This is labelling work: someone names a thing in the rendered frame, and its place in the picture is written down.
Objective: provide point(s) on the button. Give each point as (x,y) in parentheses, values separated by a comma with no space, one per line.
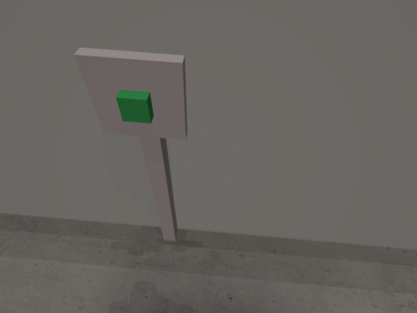
(135,106)

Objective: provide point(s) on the panel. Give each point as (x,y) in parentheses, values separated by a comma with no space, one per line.
(105,73)

